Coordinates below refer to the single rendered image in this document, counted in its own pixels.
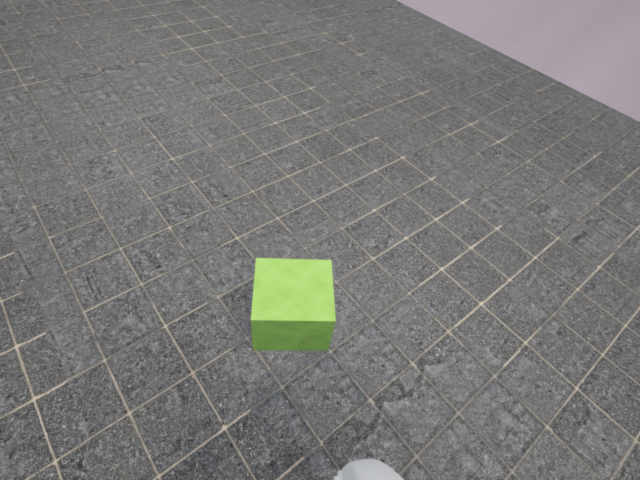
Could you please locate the carton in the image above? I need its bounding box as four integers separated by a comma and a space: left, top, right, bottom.
251, 258, 336, 351

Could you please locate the robot right thigh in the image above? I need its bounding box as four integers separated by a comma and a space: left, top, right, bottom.
333, 459, 404, 480

